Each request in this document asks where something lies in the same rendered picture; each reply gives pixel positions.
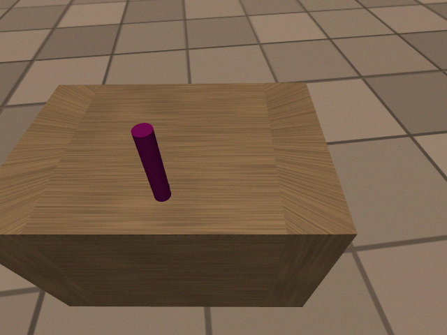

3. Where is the can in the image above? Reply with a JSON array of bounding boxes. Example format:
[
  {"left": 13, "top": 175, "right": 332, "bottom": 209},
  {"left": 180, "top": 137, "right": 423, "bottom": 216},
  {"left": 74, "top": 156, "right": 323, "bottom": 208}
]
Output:
[{"left": 131, "top": 123, "right": 171, "bottom": 202}]

